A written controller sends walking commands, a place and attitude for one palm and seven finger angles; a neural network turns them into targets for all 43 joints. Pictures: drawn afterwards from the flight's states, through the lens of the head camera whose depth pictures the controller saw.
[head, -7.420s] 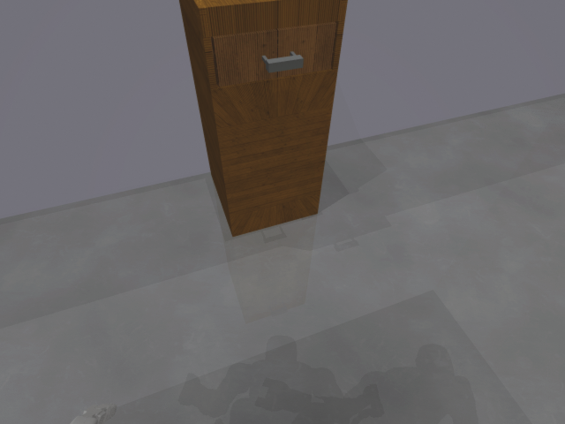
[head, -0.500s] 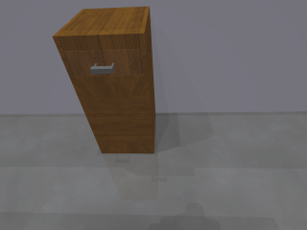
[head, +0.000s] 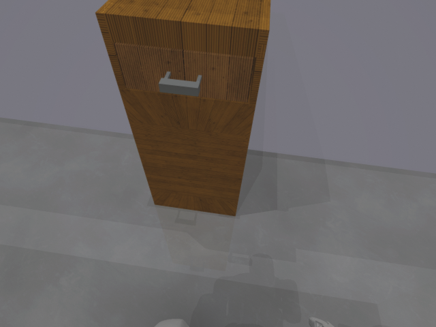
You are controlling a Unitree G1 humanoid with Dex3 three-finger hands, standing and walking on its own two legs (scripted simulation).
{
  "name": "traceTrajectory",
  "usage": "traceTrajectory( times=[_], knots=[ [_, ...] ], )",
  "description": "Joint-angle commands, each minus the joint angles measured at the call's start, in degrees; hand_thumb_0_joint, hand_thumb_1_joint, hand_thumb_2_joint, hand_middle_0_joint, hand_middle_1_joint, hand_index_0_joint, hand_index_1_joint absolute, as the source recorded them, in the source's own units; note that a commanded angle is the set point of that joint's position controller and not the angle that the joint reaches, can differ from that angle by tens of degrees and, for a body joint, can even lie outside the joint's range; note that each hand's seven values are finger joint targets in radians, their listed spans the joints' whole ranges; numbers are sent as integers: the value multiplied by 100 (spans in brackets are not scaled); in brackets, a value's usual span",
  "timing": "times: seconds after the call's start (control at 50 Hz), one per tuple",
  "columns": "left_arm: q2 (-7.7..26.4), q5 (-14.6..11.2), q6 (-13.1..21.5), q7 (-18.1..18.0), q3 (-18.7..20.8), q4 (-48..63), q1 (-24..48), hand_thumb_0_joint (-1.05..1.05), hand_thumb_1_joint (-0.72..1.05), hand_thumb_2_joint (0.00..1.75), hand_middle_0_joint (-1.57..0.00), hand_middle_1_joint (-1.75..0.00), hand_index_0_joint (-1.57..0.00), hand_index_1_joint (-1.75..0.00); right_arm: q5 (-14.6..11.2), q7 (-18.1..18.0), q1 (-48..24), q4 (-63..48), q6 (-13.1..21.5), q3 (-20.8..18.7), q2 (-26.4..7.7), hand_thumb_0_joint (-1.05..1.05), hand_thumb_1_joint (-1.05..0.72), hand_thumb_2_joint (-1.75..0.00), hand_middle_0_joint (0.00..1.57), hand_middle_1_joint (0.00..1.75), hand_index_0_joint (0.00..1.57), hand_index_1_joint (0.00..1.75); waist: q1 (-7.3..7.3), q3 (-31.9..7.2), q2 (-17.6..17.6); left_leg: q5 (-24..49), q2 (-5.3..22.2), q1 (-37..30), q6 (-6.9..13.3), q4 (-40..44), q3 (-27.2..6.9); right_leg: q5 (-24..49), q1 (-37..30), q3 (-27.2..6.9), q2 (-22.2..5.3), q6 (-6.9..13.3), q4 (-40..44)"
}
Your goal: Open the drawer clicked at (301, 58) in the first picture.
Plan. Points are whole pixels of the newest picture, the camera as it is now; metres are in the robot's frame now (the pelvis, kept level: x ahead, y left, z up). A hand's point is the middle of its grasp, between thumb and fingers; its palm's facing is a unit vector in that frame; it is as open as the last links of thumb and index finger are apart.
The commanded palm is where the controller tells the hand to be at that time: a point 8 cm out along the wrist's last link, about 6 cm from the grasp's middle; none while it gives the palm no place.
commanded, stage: take the last steps up to it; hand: left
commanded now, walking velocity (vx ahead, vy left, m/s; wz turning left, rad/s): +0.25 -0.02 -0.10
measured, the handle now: (181, 82) +0.69 +0.19 +0.04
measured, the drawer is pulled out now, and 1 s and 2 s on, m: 0.00 0.00 0.00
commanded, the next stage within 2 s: come to a stop and stand still in 0.28 s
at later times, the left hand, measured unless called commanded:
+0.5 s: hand (171, 266) +0.25 +0.14 -0.14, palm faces -0.04 -0.97 -0.22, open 7.4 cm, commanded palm none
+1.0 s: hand (115, 301) +0.17 +0.24 -0.16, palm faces +0.02 -0.96 -0.27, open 7.4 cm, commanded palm none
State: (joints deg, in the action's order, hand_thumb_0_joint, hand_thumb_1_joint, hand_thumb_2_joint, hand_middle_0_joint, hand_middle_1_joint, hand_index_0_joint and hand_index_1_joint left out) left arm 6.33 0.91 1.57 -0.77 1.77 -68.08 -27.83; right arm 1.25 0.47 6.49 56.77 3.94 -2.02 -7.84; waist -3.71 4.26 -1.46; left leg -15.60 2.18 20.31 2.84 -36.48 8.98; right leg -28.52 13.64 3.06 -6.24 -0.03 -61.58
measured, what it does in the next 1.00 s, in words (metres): walks ahead: right foot, then left foot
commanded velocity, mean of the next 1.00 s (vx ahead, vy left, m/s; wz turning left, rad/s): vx -0.01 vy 0.03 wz -0.02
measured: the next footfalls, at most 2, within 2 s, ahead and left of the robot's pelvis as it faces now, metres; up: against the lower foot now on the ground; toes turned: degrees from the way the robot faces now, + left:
right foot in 0.40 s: +0.22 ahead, -0.09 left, +0.00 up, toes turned -3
left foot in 0.88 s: +0.15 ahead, +0.12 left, +0.00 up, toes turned +1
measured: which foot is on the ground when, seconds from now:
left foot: down 0.00-0.42, up 0.44-0.86, down 0.88-1.00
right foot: up 0.00-0.38, down 0.40-1.00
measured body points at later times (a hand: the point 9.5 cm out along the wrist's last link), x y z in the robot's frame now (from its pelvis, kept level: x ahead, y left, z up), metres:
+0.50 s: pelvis +0.15 -0.03 +0.01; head +0.17 -0.06 +0.45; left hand +0.26 +0.19 -0.13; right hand +0.08 -0.24 -0.16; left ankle +0.07 +0.10 -0.68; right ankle +0.21 -0.12 -0.72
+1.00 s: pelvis +0.13 +0.04 +0.01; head +0.10 +0.03 +0.46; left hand +0.17 +0.29 -0.14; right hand +0.20 -0.20 -0.13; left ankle +0.11 +0.12 -0.72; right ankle +0.19 -0.10 -0.71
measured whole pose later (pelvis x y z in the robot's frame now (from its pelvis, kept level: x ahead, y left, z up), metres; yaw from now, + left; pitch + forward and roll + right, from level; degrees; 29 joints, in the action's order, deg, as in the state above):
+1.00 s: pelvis +0.13 +0.04 +0.01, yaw -3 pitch -3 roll +0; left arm 11.3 1.4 -3.1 -2.0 1.5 -57.4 -15.9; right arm 1.4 -0.6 13.9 51.5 -1.3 -1.9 -11.1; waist -0.9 -1.0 1.1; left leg -19.7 -1.7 10.6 3.3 -32.6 5.5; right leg -17.6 21.3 1.7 -3.9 0.8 -37.2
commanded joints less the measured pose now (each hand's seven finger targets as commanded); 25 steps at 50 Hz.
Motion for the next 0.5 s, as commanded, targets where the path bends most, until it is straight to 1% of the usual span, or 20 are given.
traceTrajectory(
  times=[0.0,0.02,0.04,0.08,0.14,0.16,0.2,0.24,0.26,0.28,0.3,0.32,0.34,0.36,0.38,0.4,0.42,0.44,0.46,0.48],
  knots=[
    [346,38,110,49,149,624,475,0,90,90,-20,-30,-20,-30,-16,-198,1282,250,40,-134,-709,0,-90,-90,20,30,20,30,530,-83,530,2142,1750,-1206,678,2202,-1568,811,1836,-219,-288,34,-1110],
    [272,58,60,61,145,616,367,0,90,90,-20,-30,-20,-30,-21,-204,1249,262,77,-95,-606,0,-90,-90,20,30,20,30,422,-37,648,2330,1605,-968,629,2270,-1297,892,1666,-178,-271,2,-876],
    [222,62,2,65,149,617,277,0,90,90,-20,-30,-20,-30,-30,-202,1181,274,92,-76,-555,0,-90,-90,20,30,20,30,311,-22,783,2256,1482,-782,606,2347,-1057,994,1520,-140,-242,-15,-656],
    [222,69,-84,76,179,695,244,0,90,90,-20,-30,-20,-30,-19,-198,1093,179,113,-118,-481,0,-90,-90,20,30,20,30,178,-27,781,2035,1444,-723,708,2542,-877,1297,1573,-131,-252,-72,-269],
    [317,80,-148,121,179,958,749,0,90,90,-20,-30,-20,-30,-10,-174,1059,124,78,-138,-613,0,-90,-90,20,30,20,30,205,234,753,1560,1378,-683,752,2695,-746,1624,1639,-64,-268,-125,645],
    [379,77,-141,127,182,1053,965,0,90,90,-20,-30,-20,-30,-2,-171,1114,142,71,-145,-639,0,-90,-90,20,30,20,30,239,278,726,1582,1397,-721,756,2698,-796,1693,1617,-57,-246,-127,933],
    [442,67,-141,137,179,1216,1318,0,90,90,-20,-30,-20,-30,18,-167,1200,173,41,-165,-754,0,-90,-90,20,30,20,30,313,319,698,1843,1404,-973,741,2567,-733,1752,1596,51,-168,-124,1456],
    [488,66,-132,134,173,1337,1660,0,90,90,-20,-30,-20,-30,39,-168,1366,244,-7,-182,-803,0,-90,-90,20,30,20,30,437,321,675,1926,1421,-1159,713,2410,-766,1645,1473,154,-57,-100,1876],
    [530,57,-113,134,173,1398,1739,0,90,90,-20,-30,-20,-30,48,-169,1422,274,-23,-184,-822,0,-90,-90,20,30,20,30,452,285,545,1997,1466,-1257,724,2325,-848,1569,1386,173,-3,-62,2047],
    [514,61,-97,137,175,1436,1801,0,90,90,-20,-30,-20,-30,60,-176,1428,285,-40,-192,-874,0,-90,-90,20,30,20,30,463,272,612,2030,1490,-1289,695,2184,-827,1490,1234,212,43,-38,2251],
    [536,64,-76,142,174,1434,1787,0,90,90,-20,-30,-20,-30,66,-178,1455,312,-63,-192,-889,0,-90,-90,20,30,20,30,447,211,501,2069,1447,-1319,636,1987,-783,1506,993,304,149,-8,2465],
    [561,65,-51,143,180,1382,1616,0,90,90,-20,-30,-20,-30,60,-178,1445,340,-82,-183,-909,0,-90,-90,20,30,20,30,358,85,516,2130,1343,-1321,536,1692,-663,1613,624,413,267,22,2756],
    [646,71,-1,133,200,1256,1240,0,90,90,-20,-30,-20,-30,35,-174,1442,363,-99,-166,-879,0,-90,-90,20,30,20,30,185,-139,329,2220,1154,-1228,380,1147,-522,1885,-30,513,402,63,3182],
    [889,80,63,102,242,1105,826,0,90,90,-20,-30,-20,-30,-20,-152,1492,387,-83,-128,-753,0,-90,-90,20,30,20,30,9,-390,-122,2016,861,-733,188,377,-337,2277,-917,159,207,172,3428],
    [1292,109,152,39,326,960,289,0,90,90,-20,-30,-20,-30,-63,-140,1622,325,-59,-66,-495,0,-90,-90,20,30,20,30,-121,-932,-1017,693,245,226,-121,-895,76,3718,-1987,-1329,-966,603,3548],
    [1605,0,145,19,322,932,72,0,90,90,-20,-30,-20,-30,-103,-176,1667,244,-117,-34,-480,0,-90,-90,20,30,20,30,-72,-1185,-1248,-2002,-119,416,-309,-1976,-134,5403,-2012,-2142,-1886,1275,4033],
    [1426,-38,152,-34,260,984,522,0,90,90,-20,-30,-20,-30,-104,-230,1680,354,-197,-35,-539,0,-90,-90,20,30,20,30,91,-1185,-670,-1978,87,108,-324,-2198,-770,5842,-1469,-1828,-1767,1420,4099],
    [1307,-26,134,-79,217,1056,1018,0,90,90,-20,-30,-20,-30,-123,-229,1600,420,-265,-14,-390,0,-90,-90,20,30,20,30,212,-1026,-619,-1777,177,37,-367,-2209,-862,5941,-1046,-1566,-1648,1376,4124],
    [1183,-16,60,-133,186,1162,1392,0,90,90,-20,-30,-20,-30,-140,-247,1537,472,-346,-24,-338,0,-90,-90,20,30,20,30,312,-726,-254,-1637,258,-128,-397,-2095,-919,5733,-548,-1268,-1571,1317,4148],
    [1154,7,11,-163,171,1242,1641,0,90,90,-20,-30,-20,-30,-149,-248,1609,512,-431,-10,-262,0,-90,-90,20,30,20,30,424,-643,-209,-1469,266,-262,-414,-1940,-937,5482,-165,-953,-1436,1215,4164]
  ],
)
